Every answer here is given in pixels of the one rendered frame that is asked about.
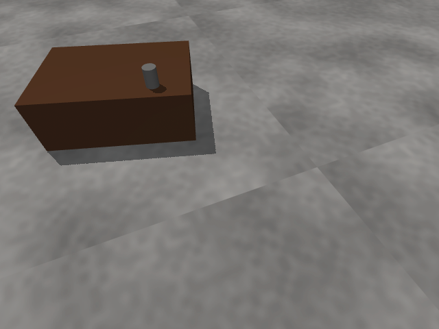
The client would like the can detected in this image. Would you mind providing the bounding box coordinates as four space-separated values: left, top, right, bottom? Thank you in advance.
141 63 160 89

